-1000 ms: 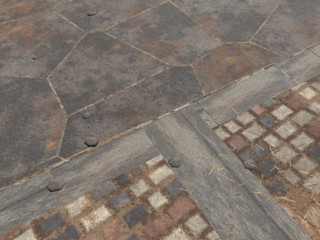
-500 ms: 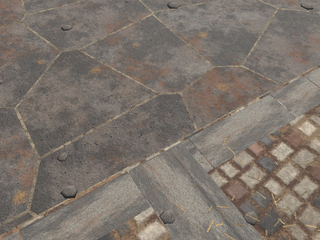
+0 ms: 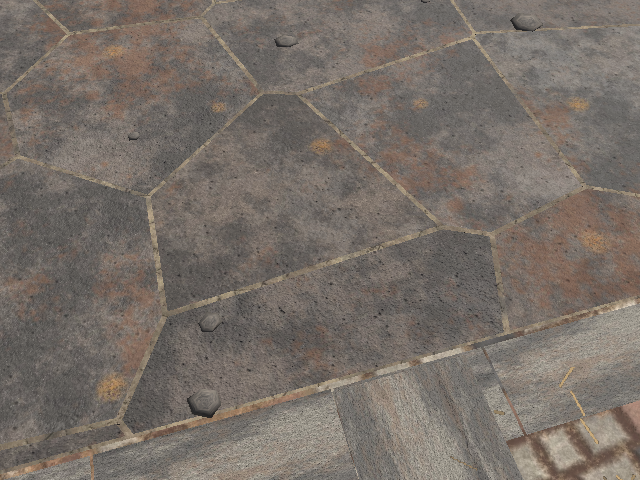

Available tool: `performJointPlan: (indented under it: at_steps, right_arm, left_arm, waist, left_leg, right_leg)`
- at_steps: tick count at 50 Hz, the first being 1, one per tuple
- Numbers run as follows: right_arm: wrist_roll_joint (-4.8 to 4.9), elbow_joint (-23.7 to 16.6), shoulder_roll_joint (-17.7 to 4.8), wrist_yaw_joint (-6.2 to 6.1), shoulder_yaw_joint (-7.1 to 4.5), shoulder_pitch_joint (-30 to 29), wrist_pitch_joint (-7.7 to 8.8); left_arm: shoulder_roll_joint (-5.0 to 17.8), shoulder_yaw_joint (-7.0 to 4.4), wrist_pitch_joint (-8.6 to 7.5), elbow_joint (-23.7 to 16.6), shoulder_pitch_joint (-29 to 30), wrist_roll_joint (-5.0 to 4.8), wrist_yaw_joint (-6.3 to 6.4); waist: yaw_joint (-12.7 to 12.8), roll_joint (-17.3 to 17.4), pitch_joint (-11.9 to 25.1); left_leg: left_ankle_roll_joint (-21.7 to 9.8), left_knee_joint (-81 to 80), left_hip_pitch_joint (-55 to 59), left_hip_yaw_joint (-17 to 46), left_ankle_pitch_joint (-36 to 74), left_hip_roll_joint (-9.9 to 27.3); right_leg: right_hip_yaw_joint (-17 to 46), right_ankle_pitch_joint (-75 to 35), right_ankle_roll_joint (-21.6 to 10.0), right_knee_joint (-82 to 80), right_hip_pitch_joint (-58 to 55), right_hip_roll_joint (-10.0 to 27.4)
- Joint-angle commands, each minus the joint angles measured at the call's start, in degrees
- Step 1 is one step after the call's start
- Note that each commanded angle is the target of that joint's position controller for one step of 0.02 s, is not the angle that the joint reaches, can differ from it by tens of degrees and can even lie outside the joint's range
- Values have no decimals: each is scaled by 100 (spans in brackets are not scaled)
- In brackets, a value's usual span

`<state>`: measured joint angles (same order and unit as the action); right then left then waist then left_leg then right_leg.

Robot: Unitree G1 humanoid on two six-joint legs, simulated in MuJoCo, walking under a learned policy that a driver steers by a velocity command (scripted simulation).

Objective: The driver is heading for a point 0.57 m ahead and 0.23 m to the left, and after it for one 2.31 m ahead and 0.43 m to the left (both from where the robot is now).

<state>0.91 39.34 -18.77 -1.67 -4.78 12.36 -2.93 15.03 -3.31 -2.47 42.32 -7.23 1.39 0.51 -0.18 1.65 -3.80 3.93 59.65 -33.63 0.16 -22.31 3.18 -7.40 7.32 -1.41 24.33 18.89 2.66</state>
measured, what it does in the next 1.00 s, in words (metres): steps on the spot, turning left: left foot, then right foot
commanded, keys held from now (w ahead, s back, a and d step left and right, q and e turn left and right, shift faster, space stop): q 0.68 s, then w+q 0.14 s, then w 0.18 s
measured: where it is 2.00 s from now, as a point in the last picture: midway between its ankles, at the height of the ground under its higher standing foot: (177, 441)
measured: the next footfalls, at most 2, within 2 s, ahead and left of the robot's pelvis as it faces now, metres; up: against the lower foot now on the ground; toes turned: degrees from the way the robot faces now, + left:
left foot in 0.18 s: +0.09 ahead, +0.14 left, +0.00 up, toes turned +10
right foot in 0.66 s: +0.14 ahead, -0.08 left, +0.00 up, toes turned +28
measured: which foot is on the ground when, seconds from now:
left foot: up 0.00-0.16, down 0.18-0.66, up 0.68-1.00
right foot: down 0.00-0.18, up 0.20-0.64, down 0.66-1.00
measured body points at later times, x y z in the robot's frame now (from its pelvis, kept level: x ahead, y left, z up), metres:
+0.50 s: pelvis +0.04 +0.04 +0.00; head +0.07 +0.08 +0.45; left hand +0.12 +0.36 -0.11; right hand +0.28 -0.19 -0.07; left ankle +0.05 +0.13 -0.74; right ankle +0.10 -0.11 -0.69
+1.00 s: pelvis +0.08 +0.05 +0.01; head +0.09 +0.06 +0.46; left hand -0.03 +0.33 -0.11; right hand +0.37 -0.07 -0.08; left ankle +0.03 +0.19 -0.71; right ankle +0.10 -0.10 -0.74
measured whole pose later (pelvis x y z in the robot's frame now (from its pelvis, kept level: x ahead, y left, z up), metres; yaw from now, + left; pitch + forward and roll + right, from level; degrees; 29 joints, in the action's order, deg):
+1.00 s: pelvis +0.08 +0.05 +0.01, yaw +33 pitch +2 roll +0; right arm 1.0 34.1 -17.3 1.1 -3.9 11.5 -0.2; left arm 16.7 -4.1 -2.3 44.5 -17.6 -0.8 0.1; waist 4.1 0.4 0.7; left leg 1.4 42.3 -26.2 0.7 -18.4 2.6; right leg -4.0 15.3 0.8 19.8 6.5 3.6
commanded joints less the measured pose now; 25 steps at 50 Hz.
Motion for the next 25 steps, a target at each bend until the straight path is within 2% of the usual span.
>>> performJointPlan:
  at_steps: [1,5,7,8,9,10,11,12,13,14,15,17,19,21,25]
  right_arm:
    - [-26,-404,-207,77,-49,332,-21]
    - [-23,-660,-367,211,-119,-52,-97]
    - [-33,-699,-371,260,-156,-9,-112]
    - [-50,-657,-399,252,-193,107,-103]
    - [-81,-602,-603,195,-277,329,-85]
    - [-99,-681,-1293,81,-445,510,-45]
    - [-240,-868,-1552,97,-434,397,54]
    - [-271,-841,-1286,163,-373,463,186]
    - [-219,-807,-1165,163,-323,277,277]
    - [-118,-837,-986,133,-281,-8,293]
    - [-46,-886,-863,97,-226,-232,267]
    - [-94,-965,-804,36,-179,-334,232]
    - [-91,-980,-835,-2,-195,-278,222]
    - [-63,-974,-893,-35,-224,-208,192]
    - [-74,-1037,-968,-10,-263,-265,128]
  left_arm:
    - [968,-270,-32,-389,446,-60,78]
    - [1164,-342,86,-265,352,-174,43]
    - [1222,-365,138,-200,381,-265,27]
    - [1150,-353,165,-133,305,-305,22]
    - [959,-313,197,18,-12,-266,1]
    - [615,-214,213,-58,-141,-34,-30]
    - [663,-201,211,-360,251,29,25]
    - [901,-274,218,-372,575,-62,59]
    - [908,-294,230,-372,564,-158,85]
    - [894,-312,244,-248,432,-129,139]
    - [968,-340,259,-232,388,-79,171]
    - [900,-339,244,-192,240,-88,145]
    - [777,-295,233,-188,263,-132,129]
    - [681,-248,227,-229,395,-134,114]
    - [706,-239,202,-257,442,-168,42]
  waist:
    - [-112,-899,1030]
    - [5,-945,897]
    - [-88,-897,852]
    - [-139,-799,858]
    - [-161,-408,858]
    - [-19,1234,863]
    - [-155,1758,915]
    - [-396,1000,1102]
    - [-226,765,987]
    - [-78,462,965]
    - [11,516,936]
    - [122,564,1101]
    - [80,518,1137]
    - [-3,539,1117]
    - [-81,693,1004]
  left_leg:
    - [-92,-701,768,35,615,196]
    - [-296,-1524,1060,-195,538,97]
    - [-475,-2294,1409,-376,732,-27]
    - [-608,-2779,1791,-454,1054,-179]
    - [-807,-3281,2352,-193,1742,-186]
    - [-1316,-3687,3174,1610,3904,1119]
    - [-2440,-3894,3141,2973,4212,1947]
    - [-2468,-4001,3044,2705,3851,1756]
    - [-2162,-3961,2952,2257,3558,1466]
    - [-1861,-3905,2894,1973,3262,1213]
    - [-1744,-3895,2736,1848,3296,1116]
    - [-1729,-3886,2564,1702,3556,923]
    - [-1725,-3873,2681,1721,3418,840]
    - [-1732,-3841,2722,1866,3071,806]
    - [-1757,-3856,2370,2282,2295,727]
  right_leg:
    - [690,-1519,-1196,-942,-488,1575]
    - [542,-856,-1016,-777,-744,1729]
    - [428,-605,-781,-431,-840,1711]
    - [281,-303,-565,-103,-738,1569]
    - [31,172,-210,503,-403,1291]
    - [-588,1777,366,2302,832,554]
    - [146,3252,637,3733,2025,-173]
    - [813,3065,560,4365,2126,-124]
    - [969,2573,451,4409,2175,-48]
    - [1051,2146,427,4251,2157,33]
    - [1082,1877,450,4122,2032,41]
    - [1048,1511,507,4100,1633,-119]
    - [1075,1335,559,3529,1565,-201]
    - [1142,1282,608,2907,1429,-258]
    - [1201,1345,589,2063,876,-392]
